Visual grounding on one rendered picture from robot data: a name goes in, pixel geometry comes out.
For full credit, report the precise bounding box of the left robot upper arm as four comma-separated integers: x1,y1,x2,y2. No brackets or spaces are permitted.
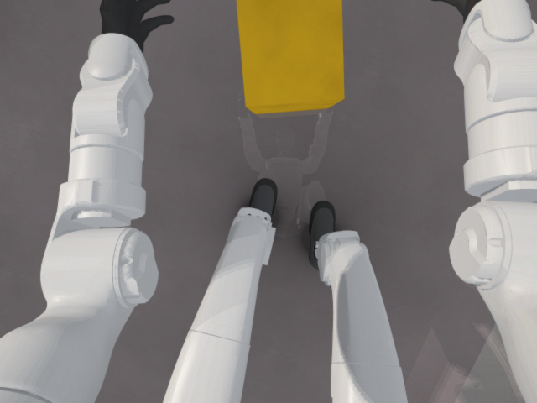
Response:
0,227,159,403

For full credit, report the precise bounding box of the left robot shin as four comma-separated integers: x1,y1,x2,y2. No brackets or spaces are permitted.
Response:
228,207,271,236

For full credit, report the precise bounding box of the right robot foot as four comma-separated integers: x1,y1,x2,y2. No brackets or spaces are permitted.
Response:
309,201,336,269

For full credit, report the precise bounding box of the robot right forearm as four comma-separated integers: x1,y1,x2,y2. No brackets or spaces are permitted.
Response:
454,0,537,203

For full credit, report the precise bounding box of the right robot hand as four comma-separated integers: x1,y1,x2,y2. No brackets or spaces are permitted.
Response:
431,0,482,23

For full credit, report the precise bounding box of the right robot upper arm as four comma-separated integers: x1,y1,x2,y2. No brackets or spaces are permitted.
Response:
449,201,537,403

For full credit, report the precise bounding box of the robot left forearm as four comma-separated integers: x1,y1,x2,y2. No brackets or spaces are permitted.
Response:
40,33,153,300

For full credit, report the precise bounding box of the left robot hand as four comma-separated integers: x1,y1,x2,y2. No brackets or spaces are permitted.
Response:
100,0,174,53

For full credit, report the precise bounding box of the carton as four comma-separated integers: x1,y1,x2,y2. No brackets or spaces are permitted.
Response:
237,0,345,114

